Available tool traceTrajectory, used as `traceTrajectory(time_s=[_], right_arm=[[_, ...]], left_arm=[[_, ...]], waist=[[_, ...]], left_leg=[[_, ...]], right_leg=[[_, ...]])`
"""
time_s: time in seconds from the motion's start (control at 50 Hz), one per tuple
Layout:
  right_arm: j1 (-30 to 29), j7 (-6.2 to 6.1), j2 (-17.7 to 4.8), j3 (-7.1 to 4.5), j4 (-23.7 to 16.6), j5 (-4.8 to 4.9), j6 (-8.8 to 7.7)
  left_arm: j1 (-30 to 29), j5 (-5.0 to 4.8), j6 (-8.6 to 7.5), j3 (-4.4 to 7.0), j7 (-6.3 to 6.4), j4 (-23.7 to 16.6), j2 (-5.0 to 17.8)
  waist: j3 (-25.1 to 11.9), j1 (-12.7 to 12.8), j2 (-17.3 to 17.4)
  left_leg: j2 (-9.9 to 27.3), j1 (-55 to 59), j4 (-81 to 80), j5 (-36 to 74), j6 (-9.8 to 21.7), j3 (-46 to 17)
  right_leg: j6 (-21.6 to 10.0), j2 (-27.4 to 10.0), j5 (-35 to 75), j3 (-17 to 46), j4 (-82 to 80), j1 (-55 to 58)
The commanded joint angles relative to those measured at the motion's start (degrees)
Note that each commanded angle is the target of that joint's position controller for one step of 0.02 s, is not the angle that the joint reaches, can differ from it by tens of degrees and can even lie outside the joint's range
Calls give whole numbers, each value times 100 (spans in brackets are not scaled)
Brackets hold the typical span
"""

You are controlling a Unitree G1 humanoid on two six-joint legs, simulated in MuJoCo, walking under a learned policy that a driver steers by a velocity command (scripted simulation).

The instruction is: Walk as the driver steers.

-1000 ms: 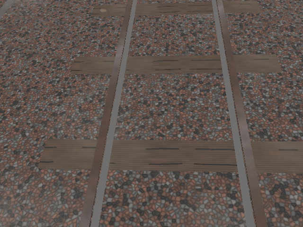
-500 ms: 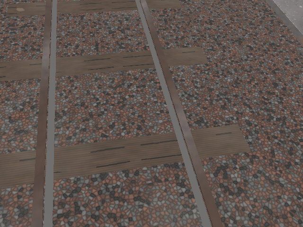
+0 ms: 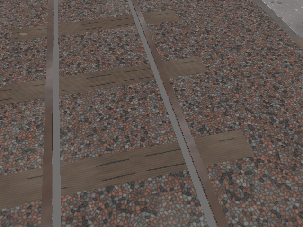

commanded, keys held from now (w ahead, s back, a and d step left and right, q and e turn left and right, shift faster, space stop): no key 0.60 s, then w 0.40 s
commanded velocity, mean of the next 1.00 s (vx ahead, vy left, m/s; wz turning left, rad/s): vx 0.10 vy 0.00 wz -0.01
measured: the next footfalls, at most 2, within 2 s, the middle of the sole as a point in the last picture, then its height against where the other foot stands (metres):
right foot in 1.34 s outside the picture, level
left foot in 1.90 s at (129, 184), level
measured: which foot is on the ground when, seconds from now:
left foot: down 0.00-1.00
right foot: down 0.00-0.90, up 0.92-1.00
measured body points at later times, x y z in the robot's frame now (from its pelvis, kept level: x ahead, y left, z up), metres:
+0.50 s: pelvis +0.00 -0.01 +0.00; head +0.01 -0.01 +0.45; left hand +0.01 +0.23 -0.16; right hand +0.01 -0.25 -0.16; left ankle +0.01 +0.10 -0.74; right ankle -0.03 -0.11 -0.74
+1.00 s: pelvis +0.09 +0.04 -0.01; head +0.10 +0.06 +0.44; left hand +0.07 +0.28 -0.17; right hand +0.07 -0.21 -0.15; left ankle +0.05 +0.10 -0.74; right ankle +0.01 -0.09 -0.68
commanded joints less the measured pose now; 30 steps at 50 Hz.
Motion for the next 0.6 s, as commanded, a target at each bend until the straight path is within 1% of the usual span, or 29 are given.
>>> traceTrajectory(time_s=[0.02, 0.14, 0.28, 0.42, 0.6], right_arm=[[78, -23, -542, -101, 5, 1, -42], [153, -44, -481, -56, 370, 4, -43], [270, -70, -389, -2, 681, 7, -42], [378, -94, -272, 39, 891, 8, -44], [491, -119, -135, 66, 1053, 9, -51]], left_arm=[[110, -2, -60, 97, 31, 9, 642], [178, -7, -82, 46, 42, 300, 567], [328, -9, -89, -12, 55, 560, 441], [492, -11, -94, -51, 70, 734, 322], [680, -9, -100, -71, 88, 862, 186]], waist=[[67, 22, -132], [61, 24, -59], [77, 25, -68], [109, 30, -72], [140, 41, -52]], left_leg=[[580, 140, -338, 560, 96, -593], [600, 158, -350, 551, 78, -595], [616, 128, -324, 555, 75, -592], [622, 84, -289, 577, 73, -584], [623, 39, -251, 613, 76, -576]], right_leg=[[-192, -648, 736, 585, -486, -405], [-215, -636, 710, 559, -526, -417], [-220, -615, 734, 518, -521, -444], [-220, -599, 783, 483, -490, -468], [-219, -589, 841, 450, -440, -481]])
